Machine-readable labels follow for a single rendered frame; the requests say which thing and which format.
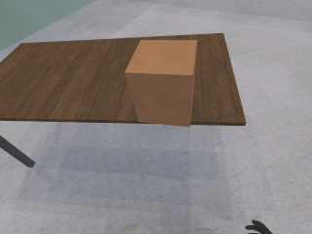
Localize right robot hand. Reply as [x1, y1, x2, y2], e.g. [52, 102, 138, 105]
[245, 219, 273, 234]

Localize table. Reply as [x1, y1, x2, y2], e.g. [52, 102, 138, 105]
[0, 33, 247, 168]

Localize carton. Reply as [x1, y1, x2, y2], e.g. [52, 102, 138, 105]
[125, 40, 198, 128]

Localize left robot thigh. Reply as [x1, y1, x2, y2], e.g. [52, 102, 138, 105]
[118, 223, 150, 234]

